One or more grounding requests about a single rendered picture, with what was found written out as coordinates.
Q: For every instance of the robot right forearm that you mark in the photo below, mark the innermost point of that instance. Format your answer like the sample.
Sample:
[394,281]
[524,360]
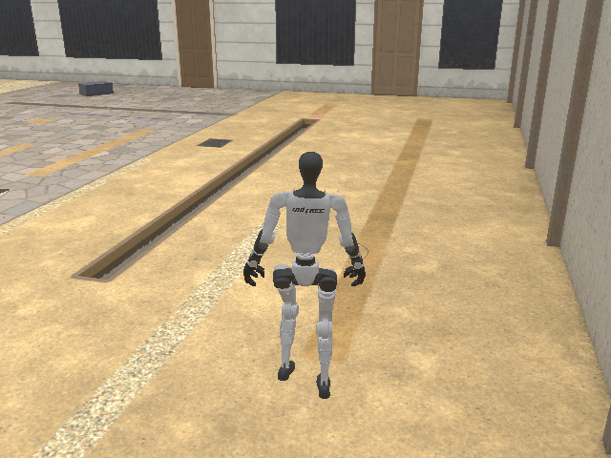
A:
[354,254]

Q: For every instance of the right robot foot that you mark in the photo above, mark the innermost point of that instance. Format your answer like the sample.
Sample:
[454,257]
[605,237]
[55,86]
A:
[323,389]

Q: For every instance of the robot left upper arm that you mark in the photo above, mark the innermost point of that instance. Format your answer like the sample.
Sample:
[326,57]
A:
[278,201]

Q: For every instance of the right robot shin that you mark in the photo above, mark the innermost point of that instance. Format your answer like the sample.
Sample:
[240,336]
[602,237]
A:
[325,353]

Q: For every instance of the robot right upper arm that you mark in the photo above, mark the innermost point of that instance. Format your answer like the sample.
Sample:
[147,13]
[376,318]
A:
[338,204]

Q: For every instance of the right robot hand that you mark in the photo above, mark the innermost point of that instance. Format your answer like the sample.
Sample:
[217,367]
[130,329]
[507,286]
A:
[360,272]

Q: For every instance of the robot left forearm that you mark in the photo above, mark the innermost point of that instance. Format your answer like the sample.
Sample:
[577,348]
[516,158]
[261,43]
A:
[257,252]

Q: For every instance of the left robot hand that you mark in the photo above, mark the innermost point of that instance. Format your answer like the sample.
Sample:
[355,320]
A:
[247,271]

